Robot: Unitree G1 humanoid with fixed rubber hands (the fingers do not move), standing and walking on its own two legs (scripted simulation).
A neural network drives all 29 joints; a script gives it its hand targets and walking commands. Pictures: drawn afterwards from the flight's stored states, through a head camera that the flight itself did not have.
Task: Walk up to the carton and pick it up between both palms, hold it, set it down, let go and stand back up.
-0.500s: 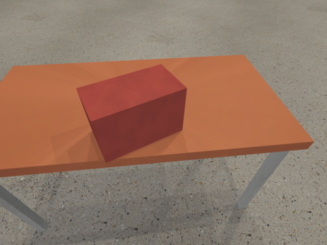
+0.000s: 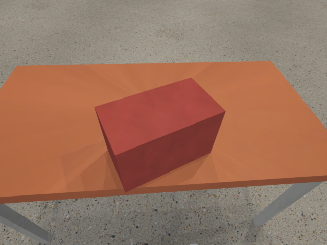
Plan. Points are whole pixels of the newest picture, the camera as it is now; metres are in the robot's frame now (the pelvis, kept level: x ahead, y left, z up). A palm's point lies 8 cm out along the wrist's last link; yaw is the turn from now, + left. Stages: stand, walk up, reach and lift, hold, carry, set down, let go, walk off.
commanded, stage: walk up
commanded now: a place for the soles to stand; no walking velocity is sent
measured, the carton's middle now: (159, 132) +0.44 -0.01 +0.02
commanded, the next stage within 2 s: reach and lift in 2.00 s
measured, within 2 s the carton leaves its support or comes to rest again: neither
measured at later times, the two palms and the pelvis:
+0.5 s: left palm out of the picture +0.15 +0.32 -0.11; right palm (283, 237) +0.17 -0.31 -0.09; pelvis +0.06 +0.00 +0.00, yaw +1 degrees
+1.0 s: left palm out of the picture +0.15 +0.30 -0.10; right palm out of the picture +0.14 -0.33 -0.11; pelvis +0.06 -0.01 +0.01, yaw +1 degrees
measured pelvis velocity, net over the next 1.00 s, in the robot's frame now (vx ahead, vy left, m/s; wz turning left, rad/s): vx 0.06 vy -0.01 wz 0.01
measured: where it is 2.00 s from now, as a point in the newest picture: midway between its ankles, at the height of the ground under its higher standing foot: outside the picture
